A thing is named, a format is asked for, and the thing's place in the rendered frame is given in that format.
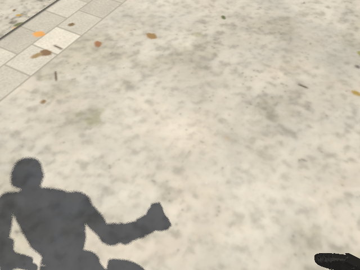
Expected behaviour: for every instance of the right robot hand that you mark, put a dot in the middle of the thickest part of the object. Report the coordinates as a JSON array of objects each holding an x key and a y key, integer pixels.
[{"x": 337, "y": 261}]

